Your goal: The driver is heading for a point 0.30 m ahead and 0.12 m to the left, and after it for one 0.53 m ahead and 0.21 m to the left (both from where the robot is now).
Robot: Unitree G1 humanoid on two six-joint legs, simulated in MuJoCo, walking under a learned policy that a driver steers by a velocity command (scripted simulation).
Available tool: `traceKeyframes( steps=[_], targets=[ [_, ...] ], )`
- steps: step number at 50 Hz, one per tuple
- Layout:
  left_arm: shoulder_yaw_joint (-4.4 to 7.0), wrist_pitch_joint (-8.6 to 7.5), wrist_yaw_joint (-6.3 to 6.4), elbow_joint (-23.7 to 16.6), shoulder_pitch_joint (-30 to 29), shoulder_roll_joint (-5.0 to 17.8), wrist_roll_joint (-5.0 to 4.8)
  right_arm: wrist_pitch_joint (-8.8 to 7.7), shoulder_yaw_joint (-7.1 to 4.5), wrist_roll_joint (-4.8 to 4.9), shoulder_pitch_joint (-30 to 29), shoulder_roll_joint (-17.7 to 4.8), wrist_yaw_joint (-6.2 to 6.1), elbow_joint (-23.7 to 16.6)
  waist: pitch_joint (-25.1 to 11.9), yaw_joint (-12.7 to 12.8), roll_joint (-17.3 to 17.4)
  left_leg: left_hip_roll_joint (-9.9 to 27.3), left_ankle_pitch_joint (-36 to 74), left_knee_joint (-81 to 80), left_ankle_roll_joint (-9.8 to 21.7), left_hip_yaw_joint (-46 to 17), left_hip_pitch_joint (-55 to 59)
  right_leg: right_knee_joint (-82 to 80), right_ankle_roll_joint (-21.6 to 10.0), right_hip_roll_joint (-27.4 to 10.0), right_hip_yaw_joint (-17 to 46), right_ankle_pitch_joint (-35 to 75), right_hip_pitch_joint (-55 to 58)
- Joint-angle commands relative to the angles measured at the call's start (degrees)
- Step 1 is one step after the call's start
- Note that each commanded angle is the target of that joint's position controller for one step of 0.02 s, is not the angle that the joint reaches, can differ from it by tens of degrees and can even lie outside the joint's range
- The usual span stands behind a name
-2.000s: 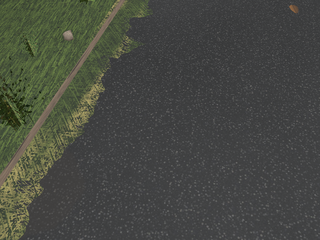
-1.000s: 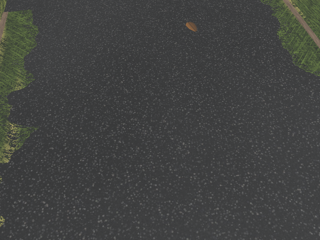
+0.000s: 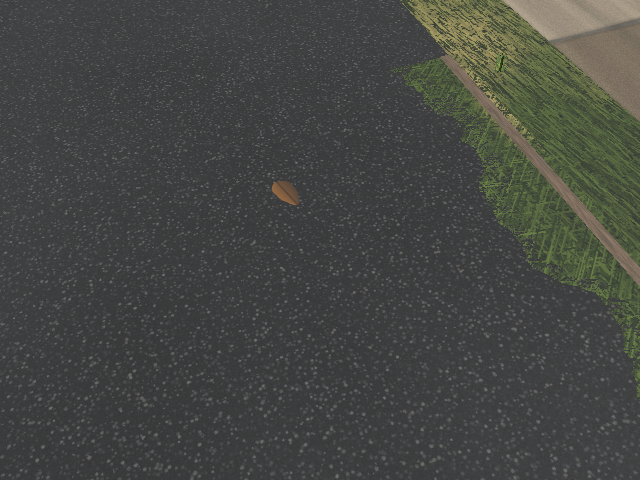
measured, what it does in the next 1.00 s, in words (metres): walks ahead, turning left: left foot, then right foot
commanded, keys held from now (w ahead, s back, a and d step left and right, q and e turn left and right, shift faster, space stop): w+q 0.16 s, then q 0.84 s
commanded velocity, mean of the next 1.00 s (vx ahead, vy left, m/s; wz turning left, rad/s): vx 0.20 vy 0.00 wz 0.51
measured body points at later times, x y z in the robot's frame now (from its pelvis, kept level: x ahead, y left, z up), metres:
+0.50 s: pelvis +0.23 +0.05 -0.01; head +0.29 +0.07 +0.43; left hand +0.31 +0.36 -0.12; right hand +0.45 -0.18 -0.11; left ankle +0.29 +0.14 -0.75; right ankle +0.26 -0.10 -0.67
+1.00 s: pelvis +0.31 +0.02 -0.01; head +0.35 +0.02 +0.44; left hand +0.28 +0.33 -0.10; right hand +0.59 -0.14 -0.11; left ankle +0.22 +0.13 -0.68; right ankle +0.39 -0.07 -0.75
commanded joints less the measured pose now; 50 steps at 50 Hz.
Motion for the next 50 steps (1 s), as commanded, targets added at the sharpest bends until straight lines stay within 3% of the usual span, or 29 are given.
traceKeyframes(
  steps=[1,4,8,10,12,13,14,15,16,17,18,19,20,22,24,26,30,32,34,36,37,38,39,40,41,42,43,45,50],
  targets=[
    [1.98,-1.65,0.7,-2.7,-2.8,7.9,0.3,0.13,-0.65,-0.03,0.5,-2.3,-0.06,-2.9,0.7,-1.3,-6.1,1.1,9.2,-5.6,-0.8,-3.7,-4.3,-10.6,-8.2,-15.8,7.8,12.1,1.3],
    [1.97,-1.56,1.2,-1.7,-2.4,8.7,0.06,-0.36,-0.27,-0.06,-4.1,-1.3,0.77,-4.2,1.9,0.3,-5.9,-0.3,17.7,-15.7,-0.2,-1.3,-2.0,-11.5,-6.2,-14.5,2.2,13.3,1.9],
    [2.25,-0.59,1.64,1.1,1.7,9.7,-0.5,-0.51,0.48,0.03,-11.0,0.0,2.09,-7.5,4.2,3.2,-4.5,-1.0,18.3,-22.9,1.3,1.0,-4.2,-10.3,-5.4,-16.8,-0.9,15.7,9.3],
    [2.3,0.78,2.12,1.7,1.5,10.0,-0.64,-0.67,0.4,-0.46,-12.8,-0.2,3.07,-9.3,4.8,3.0,-4.7,-2.4,14.4,-25.7,2.3,3.5,-4.4,-5.4,-4.3,-17.3,-2.8,27.6,12.7],
    [2.6,2.12,3.11,1.3,0.6,11.5,-0.95,-0.83,-0.38,-0.84,-10.4,-1.7,3.99,-10.2,1.2,1.0,-7.4,-5.6,9.1,-26.1,3.7,6.9,0.9,2.6,-2.6,-17.2,-4.1,45.8,15.0],
    [2.78,2.69,3.68,0.8,0.0,12.1,-1.05,-0.8,-1.17,-0.88,-6.1,-3.1,4.15,-9.5,-1.8,-1.2,-8.7,-7.8,7.0,-26.0,4.6,8.2,6.3,8.7,-1.6,-16.7,-4.6,53.0,15.0],
    [2.77,3.18,4.12,0.2,-1.1,12.2,-1.1,-0.83,-2.57,-0.81,1.4,-5.6,3.82,-7.8,-5.7,-5.1,-8.0,-9.8,9.6,-29.0,6.1,8.2,15.7,18.7,0.0,-15.1,-5.6,53.2,12.4],
    [2.4,2.87,4.32,-0.7,-1.1,11.6,-0.91,-0.66,-4.03,-0.96,8.0,-9.2,2.72,-6.8,-9.8,-8.8,-4.2,-6.6,22.8,-32.7,8.9,2.3,29.6,33.1,3.1,-11.8,-6.3,40.3,2.9],
    [0.2,1.68,3.3,-2.4,6.2,4.0,2.6,0.1,-4.7,-1.29,7.9,-15.1,1.32,-7.4,-17.1,-2.4,12.2,9.2,54.5,-24.4,17.7,-17.9,51.7,54.1,6.9,-2.9,-5.2,-20.2,-19.2],
    [-0.26,0.26,2.03,-2.6,7.2,6.7,1.11,0.09,-4.09,-1.74,8.8,-13.3,1.3,-9.8,-30.3,-4.8,9.2,17.3,49.3,-29.8,27.4,-37.4,60.6,67.6,8.1,2.0,7.5,-31.9,-28.0],
    [0.93,-0.12,1.55,-3.4,0.8,10.8,-1.19,0.56,-3.64,-1.69,6.3,-10.4,1.25,-10.8,-26.7,-7.4,1.6,13.7,44.8,-32.0,24.2,-29.4,55.8,67.3,7.0,-2.2,11.2,-26.4,-30.0],
    [0.7,0.02,1.85,-5.2,-3.3,10.1,-1.58,0.82,-3.14,-0.68,2.7,-8.2,0.94,-11.1,-18.5,-6.0,-1.5,10.6,39.3,-33.4,21.3,-23.5,47.9,63.0,6.5,-4.2,9.8,-21.9,-32.1],
    [0.75,0.66,2.55,-4.9,-4.6,9.5,-0.78,1.23,-2.66,-0.11,0.0,-6.7,0.59,-11.4,-11.9,-4.1,-5.0,8.2,36.0,-35.8,19.3,-19.9,38.3,58.9,7.1,-5.8,9.0,-19.3,-31.4],
    [1.19,2.47,3.14,-5.4,-3.3,9.7,-0.27,1.93,-2.66,-1.19,-2.7,-6.7,0.19,-12.3,-7.6,-0.5,-2.3,5.5,31.3,-39.6,18.3,-17.5,24.9,52.7,7.6,-6.6,8.8,-16.7,-24.2],
    [0.73,3.26,3.54,-5.0,-1.3,7.5,0.01,2.15,-3.06,-1.61,-4.0,-7.5,-0.01,-12.5,-7.3,0.9,-0.2,3.7,34.3,-40.0,17.8,-14.5,19.1,45.2,8.8,-5.6,7.4,-15.7,-20.5],
    [0.49,3.57,3.93,-5.1,-2.2,6.8,0.33,2.6,-3.54,-1.33,-3.6,-8.7,-0.68,-12.3,-9.4,0.6,0.5,2.8,34.7,-39.0,17.0,-13.8,18.4,39.8,9.7,-4.6,7.3,-12.1,-19.3],
    [0.59,4.35,3.63,-6.2,-6.5,6.9,-0.13,4.56,-3.67,-0.54,-4.5,-8.8,-1.93,-12.9,-9.9,-0.7,2.7,0.3,14.4,-39.1,13.6,-15.9,16.4,31.7,9.9,-3.1,8.3,-5.1,-16.6],
    [0.7,4.17,3.32,-7.1,-8.7,6.9,-0.34,5.14,-3.66,-0.61,-4.3,-8.6,-2.09,-13.0,-8.4,-1.5,4.4,-0.2,6.8,-39.0,12.6,-18.5,16.6,27.3,9.5,-2.4,8.8,-5.2,-16.0],
    [1.0,3.47,2.92,-7.6,-9.4,7.4,-0.55,5.44,-3.64,-0.6,-3.7,-8.3,-2.03,-13.1,-7.8,-1.9,6.0,0.1,6.9,-37.2,12.1,-21.6,19.0,22.1,8.8,-1.7,9.2,-6.7,-14.8],
    [1.54,2.57,2.48,-7.0,-6.9,7.6,-0.68,5.73,-3.38,-0.04,-4.6,-7.5,-2.06,-13.4,-7.7,-0.1,6.5,-1.0,9.3,-33.6,10.2,-23.4,20.2,10.7,7.1,-1.8,8.5,-2.2,-9.2],
    [2.2,2.26,2.52,-6.7,-5.4,9.2,-0.35,5.83,-2.97,0.18,-3.6,-6.1,-2.14,-13.4,-7.7,0.2,5.0,-3.3,5.0,-30.3,7.8,-22.3,18.1,4.7,5.5,-5.4,10.2,2.8,-4.0],
    [3.08,2.56,2.98,-7.6,-5.5,13.4,0.65,5.88,-2.05,-0.6,0.0,-2.5,-2.01,-13.3,-9.3,-2.4,-6.7,-9.0,-13.0,-18.1,4.2,-14.6,12.3,2.6,0.5,-18.6,21.1,10.5,2.4],
    [3.75,3.17,2.76,-6.9,-6.0,15.4,2.68,5.21,-2.72,-0.29,-0.8,-4.6,-1.92,-15.5,-6.0,-3.4,-21.7,-15.2,-25.8,-7.5,1.3,-5.7,1.2,0.0,-9.0,-26.4,34.6,19.3,1.3],
    [3.09,3.09,2.78,-8.4,-7.6,12.3,2.25,4.83,-4.08,-0.98,1.0,-9.3,-1.85,-14.0,-6.2,-2.8,-16.5,-11.2,-24.0,3.3,-0.7,-6.7,0.1,0.7,-11.4,-27.2,33.4,19.8,1.2],
    [2.42,3.17,3.01,-8.9,-9.3,9.5,1.6,5.24,-4.82,-0.26,1.2,-10.5,-1.85,-12.5,-5.5,-3.0,-11.9,-10.4,-20.2,7.5,-1.8,-6.1,0.2,2.1,-9.2,-23.7,26.5,19.1,0.4],
    [2.15,3.44,3.17,-9.4,-10.9,8.4,0.83,6.09,-4.8,-0.12,2.1,-9.2,-2.2,-11.2,-4.9,-3.5,-9.6,-9.6,-17.5,9.9,-3.1,-5.1,0.1,3.0,-6.9,-20.2,21.4,17.1,0.5],
    [1.98,3.68,3.41,-9.4,-11.6,7.9,0.07,6.73,-4.52,-0.2,1.8,-8.1,-2.29,-11.3,-3.9,-3.1,-9.8,-9.1,-15.0,12.0,-4.1,-4.4,-0.9,3.1,-6.5,-19.2,18.7,17.4,0.5],
    [1.97,4.36,3.87,-9.1,-11.0,7.9,0.29,7.15,-3.64,0.33,0.0,-5.2,-1.97,-12.3,-3.0,-2.1,-11.2,-8.3,-11.9,9.0,-5.2,-1.1,0.0,2.0,-6.4,-16.6,13.0,17.4,0.1],
    [3.44,5.44,4.12,-8.2,-8.8,10.7,0.21,6.81,-2.47,0.12,-4.8,-2.9,-0.95,-15.3,-5.7,0.8,-14.1,-5.0,-12.1,-6.4,-5.3,2.3,5.9,2.3,-8.2,-19.3,9.3,18.8,4.4]
  ],
)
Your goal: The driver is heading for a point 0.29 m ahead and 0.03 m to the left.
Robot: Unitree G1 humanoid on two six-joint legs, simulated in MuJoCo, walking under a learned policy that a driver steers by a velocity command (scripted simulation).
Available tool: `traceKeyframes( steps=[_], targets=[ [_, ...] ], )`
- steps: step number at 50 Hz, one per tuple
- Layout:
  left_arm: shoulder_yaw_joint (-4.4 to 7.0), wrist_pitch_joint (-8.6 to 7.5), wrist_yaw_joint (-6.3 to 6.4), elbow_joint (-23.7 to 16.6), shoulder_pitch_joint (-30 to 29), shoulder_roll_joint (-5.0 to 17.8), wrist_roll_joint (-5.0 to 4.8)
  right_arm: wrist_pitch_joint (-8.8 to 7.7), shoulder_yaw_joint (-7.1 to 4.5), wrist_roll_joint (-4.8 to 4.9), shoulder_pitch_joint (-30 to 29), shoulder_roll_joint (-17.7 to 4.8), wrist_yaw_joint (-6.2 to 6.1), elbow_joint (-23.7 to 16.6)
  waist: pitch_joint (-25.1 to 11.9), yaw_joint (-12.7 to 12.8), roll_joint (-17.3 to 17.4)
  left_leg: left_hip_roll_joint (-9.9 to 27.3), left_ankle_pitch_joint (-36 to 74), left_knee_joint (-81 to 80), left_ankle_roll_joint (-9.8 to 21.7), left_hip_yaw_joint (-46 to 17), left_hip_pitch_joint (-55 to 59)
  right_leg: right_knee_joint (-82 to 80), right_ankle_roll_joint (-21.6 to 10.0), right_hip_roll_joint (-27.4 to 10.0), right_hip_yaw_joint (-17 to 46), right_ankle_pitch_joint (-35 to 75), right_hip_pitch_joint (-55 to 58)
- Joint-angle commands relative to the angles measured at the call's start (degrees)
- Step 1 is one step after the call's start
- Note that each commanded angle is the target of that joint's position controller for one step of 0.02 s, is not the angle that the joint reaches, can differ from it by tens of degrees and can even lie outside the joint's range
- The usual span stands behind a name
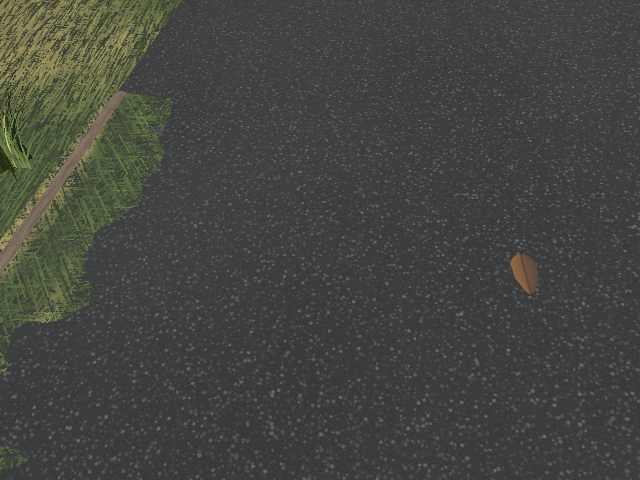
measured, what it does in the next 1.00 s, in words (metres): steps to the left: left foot, then right foot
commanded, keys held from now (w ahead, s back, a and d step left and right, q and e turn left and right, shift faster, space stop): q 0.28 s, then no key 0.30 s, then w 0.26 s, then w+e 0.06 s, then no key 0.10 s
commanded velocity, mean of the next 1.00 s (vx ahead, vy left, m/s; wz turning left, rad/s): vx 0.11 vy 0.00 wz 0.29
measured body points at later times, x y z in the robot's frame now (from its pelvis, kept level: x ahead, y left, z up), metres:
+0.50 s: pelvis -0.01 +0.04 +0.00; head +0.02 +0.07 +0.45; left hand +0.07 +0.35 -0.11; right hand +0.22 -0.18 -0.08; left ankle -0.01 +0.14 -0.74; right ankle +0.05 -0.11 -0.70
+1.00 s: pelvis +0.06 +0.08 +0.00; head +0.07 +0.10 +0.45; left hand +0.08 +0.37 -0.13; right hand +0.23 -0.16 -0.10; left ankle +0.02 +0.17 -0.74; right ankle +0.04 -0.08 -0.68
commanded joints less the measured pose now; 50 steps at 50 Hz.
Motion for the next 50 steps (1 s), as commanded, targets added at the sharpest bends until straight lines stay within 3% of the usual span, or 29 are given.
traceKeyframes(
  steps=[1,5,7,8,9,10,11,13,14,17,20,26,28,29,30,31,32,33,35,37,39,42,44,45,46,47,48,49,50],
  targets=[
    [3.65,-0.09,0.07,-3.1,-0.7,11.8,-0.39,-0.96,-0.06,-0.15,-3.3,-2.2,0.76,-6.2,-8.1,1.6,-13.4,1.7,-0.1,-8.5,0.4,2.9,1.2,-6.3,-12.2,-13.6,7.8,21.2,10.4],
    [4.27,-0.21,-0.71,-2.4,-1.4,12.9,-1.79,-0.46,-0.77,-0.09,-1.3,-3.4,1.79,-6.1,-7.8,0.5,-13.6,1.1,3.8,-20.8,3.4,5.7,8.0,-4.0,-10.9,-15.1,6.2,19.3,9.5],
    [4.05,-0.29,-0.77,-1.4,-1.0,11.6,-2.7,-0.48,-1.44,-0.26,3.0,-3.7,1.87,-4.4,-8.0,-1.8,-11.2,-0.9,13.1,-33.0,6.9,6.7,17.3,1.7,-6.6,-13.0,2.6,13.9,5.2],
    [3.52,-0.41,-1.08,-0.4,1.8,9.1,-1.84,-0.66,-2.45,-0.33,4.9,-6.7,1.33,-4.2,-8.1,-1.6,-2.7,3.4,24.1,-37.0,9.6,-1.4,25.5,11.0,-1.6,-9.5,-2.4,4.0,-3.0],
    [2.02,-0.47,-1.51,-3.0,1.7,5.2,1.73,-0.96,-3.66,-0.63,5.3,-13.8,0.32,-5.9,-7.8,0.5,16.9,19.2,47.0,-35.8,17.9,-22.9,33.1,29.5,4.6,-1.1,-6.2,-26.2,-20.8],
    [2.85,-0.86,-0.78,-4.9,-5.1,8.0,0.64,-2.4,-3.2,-3.11,6.5,-12.7,1.02,-6.4,-10.8,-5.2,13.1,23.2,42.8,-38.4,26.3,-27.8,26.7,39.0,4.8,1.9,3.8,-28.5,-23.2],
    [3.48,-0.65,-0.41,-4.9,-6.5,9.8,-0.8,-3.51,-2.54,-3.26,4.2,-11.0,1.19,-5.9,-8.1,-4.0,8.1,19.6,36.8,-39.3,24.3,-22.7,24.9,42.3,4.1,0.8,5.8,-23.8,-23.8],
    [4.01,-0.23,0.38,-3.0,-4.6,10.0,-0.48,-3.93,-1.49,-1.1,-1.2,-7.6,0.5,-5.8,-6.2,-1.4,5.0,14.2,30.8,-38.9,18.8,-17.2,23.0,40.3,3.7,-0.1,6.8,-15.1,-23.8],
    [4.14,-0.16,0.45,-2.8,-3.4,9.9,-0.14,-3.71,-1.11,-0.63,-2.7,-7.1,0.11,-5.9,-6.3,-0.4,5.5,12.9,32.7,-38.9,18.3,-15.9,21.4,40.6,4.3,0.5,6.6,-12.3,-21.9],
    [3.69,-0.3,-0.2,-1.6,-1.1,8.4,-0.98,-3.58,-0.14,-1.4,-2.6,-5.2,-0.64,-5.5,-8.8,0.0,5.6,11.4,34.2,-38.6,18.4,-13.2,22.0,38.1,5.2,1.6,5.6,-7.9,-18.2],
    [2.73,-0.25,-0.59,-2.0,-3.0,6.6,-0.99,-3.46,-0.02,-1.51,-1.8,-5.4,-0.87,-4.5,-8.2,-1.3,5.9,10.9,29.9,-38.3,18.1,-13.5,22.5,27.8,5.5,1.0,5.5,-6.8,-15.3],
    [2.38,-0.73,-1.57,-2.3,-2.9,7.1,-1.47,-3.03,0.48,-1.76,-2.5,-5.5,0.22,-3.0,-5.6,-2.6,6.7,11.4,23.6,-37.4,19.1,-17.6,17.5,13.6,4.1,1.4,4.6,-10.1,-5.0],
    [2.05,-1.29,-2.01,-1.5,-0.5,5.9,-1.29,-3.05,1.26,-1.17,-4.1,-4.0,0.38,-2.4,-5.5,-0.3,5.4,9.8,23.9,-35.5,17.4,-17.5,16.0,2.1,3.0,1.9,3.7,-2.9,1.3],
    [1.8,-1.67,-2.21,-1.3,0.5,5.7,-0.55,-3.29,1.76,-1.07,-3.1,-2.7,0.39,-1.7,-5.8,0.5,3.7,8.3,22.1,-35.2,14.9,-17.0,14.4,-4.9,2.0,1.1,4.8,5.7,6.4],
    [1.83,-1.93,-2.1,-1.2,2.6,7.5,0.38,-3.77,2.48,-2.09,-0.8,-0.6,0.38,-0.9,-8.7,-0.1,-0.5,5.2,12.5,-32.6,11.4,-14.3,11.7,-5.2,0.3,-4.0,9.4,12.4,13.0],
    [2.42,-1.87,-2.04,-0.7,1.5,11.0,0.39,-4.26,2.43,-2.62,2.8,0.1,0.71,-0.5,-8.4,-4.4,-9.5,-1.3,1.5,-29.9,8.5,-6.8,9.1,-3.6,-3.8,-7.6,13.3,7.3,12.1],
    [2.43,-1.8,-2.18,-0.3,1.7,9.6,-0.3,-4.41,2.33,-2.62,0.1,-1.1,0.52,-0.7,-7.8,-2.1,-13.2,-2.9,-1.3,-26.2,6.4,-2.2,10.5,-7.6,-8.0,-8.9,17.5,-12.5,6.9],
    [2.48,-1.82,-2.14,-0.4,2.4,10.0,-0.54,-4.61,1.63,-1.95,-3.3,-3.1,0.43,-1.3,-3.7,0.1,-13.8,-3.7,-2.1,-21.3,5.7,0.6,7.5,-12.1,-9.3,-10.0,21.3,-26.0,5.0],
    [2.73,-2.13,-1.38,0.4,4.5,11.5,-0.77,-5.11,1.01,-0.97,-6.0,-3.5,0.37,-1.9,2.3,1.6,-15.7,-1.7,-3.3,-14.5,5.7,1.6,1.3,-16.4,-11.5,-14.1,27.6,-30.0,3.5],
    [2.77,-2.75,-0.85,1.2,7.1,11.5,-1.4,-6.02,0.87,-0.29,-5.8,-2.7,1.04,-2.0,2.7,2.1,-13.6,0.8,-6.6,-9.9,6.5,0.2,-4.4,-16.5,-12.1,-15.3,28.2,-25.4,7.9],
    [2.72,-2.77,-0.86,1.1,6.5,11.1,-2.23,-7.14,1.46,-0.08,-5.3,-0.5,1.84,-1.3,1.7,1.9,-11.8,1.2,-4.6,-15.7,7.3,1.8,-1.8,-16.2,-10.9,-12.7,23.2,-20.1,8.9],
    [2.86,-2.15,-1.44,0.7,4.4,11.6,-2.85,-8.16,1.43,-0.32,-1.7,0.6,2.79,1.1,-1.0,-0.5,-11.1,-1.6,7.1,-28.7,7.4,6.1,13.9,-13.5,-9.9,-8.3,14.9,-11.8,2.5],
    [2.06,-1.93,-1.99,0.9,5.0,9.3,-2.78,-8.11,0.64,-0.31,4.7,-0.3,2.61,3.7,-2.7,-3.6,-8.8,-2.3,11.9,-34.1,7.5,6.3,27.3,-8.3,-8.4,-6.5,13.9,-11.2,-5.1],
    [0.97,-2.31,-2.34,0.2,3.5,6.1,-2.38,-8.19,0.02,-0.18,10.4,-2.0,2.02,4.7,-4.5,-6.5,-6.1,2.5,9.6,-35.7,8.5,0.6,35.5,-1.0,-5.8,-3.8,12.0,-12.1,-11.3],
    [-0.63,-3.08,-2.54,-2.1,1.5,0.9,-1.09,-8.15,-0.99,-1.14,15.6,-7.6,1.15,4.9,-7.4,-7.7,8.0,15.7,6.8,-41.3,12.9,-17.9,42.4,18.6,-1.0,2.6,4.6,-15.4,-20.5],
    [0.51,-3.92,-1.79,-4.2,0.9,5.0,-2.35,-8.46,-1.98,-2.13,16.4,-11.5,1.63,5.3,-5.3,-7.4,13.4,24.0,6.2,-45.8,21.3,-32.9,37.0,30.4,-0.1,4.4,6.5,-23.0,-26.9],
    [1.74,-4.22,-1.52,-3.2,2.3,8.8,-2.7,-9.04,-0.71,-1.81,12.7,-7.5,1.66,4.8,-1.4,-5.1,7.5,23.3,9.7,-45.4,22.2,-29.9,34.5,36.7,-0.2,1.5,9.2,-21.1,-29.0],
    [1.97,-4.22,-1.8,-2.0,3.3,9.2,-2.44,-9.43,0.26,-1.54,9.7,-4.5,1.58,4.4,-0.1,-3.5,6.2,19.9,17.2,-44.6,20.1,-22.9,33.2,37.7,-0.5,0.2,9.0,-16.7,-28.8],
    [1.99,-3.99,-1.9,-1.0,4.2,8.5,-1.83,-9.41,0.6,-1.37,7.3,-3.9,1.6,4.1,-0.6,-2.3,4.8,17.4,24.3,-44.6,18.1,-17.2,32.5,36.8,-0.3,-1.1,7.4,-13.2,-27.8]
  ],
)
